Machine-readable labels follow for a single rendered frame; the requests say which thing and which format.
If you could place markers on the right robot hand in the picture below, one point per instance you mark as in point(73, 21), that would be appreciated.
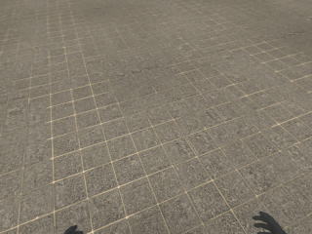
point(271, 225)

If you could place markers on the left robot hand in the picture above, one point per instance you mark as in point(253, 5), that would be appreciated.
point(72, 230)

